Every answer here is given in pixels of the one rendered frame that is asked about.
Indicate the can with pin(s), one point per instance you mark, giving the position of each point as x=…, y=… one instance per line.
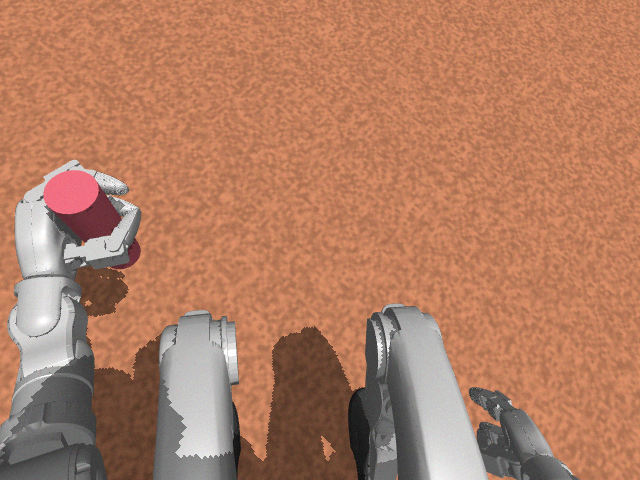
x=78, y=200

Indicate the left robot hand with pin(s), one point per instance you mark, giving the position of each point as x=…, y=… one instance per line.
x=46, y=245

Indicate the right robot foot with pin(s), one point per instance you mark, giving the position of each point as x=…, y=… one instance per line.
x=359, y=432

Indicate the right robot hand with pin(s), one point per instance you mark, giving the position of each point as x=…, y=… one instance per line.
x=517, y=440

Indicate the right robot arm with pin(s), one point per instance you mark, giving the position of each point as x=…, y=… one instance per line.
x=545, y=468

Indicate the left robot arm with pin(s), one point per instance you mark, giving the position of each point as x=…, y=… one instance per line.
x=51, y=431

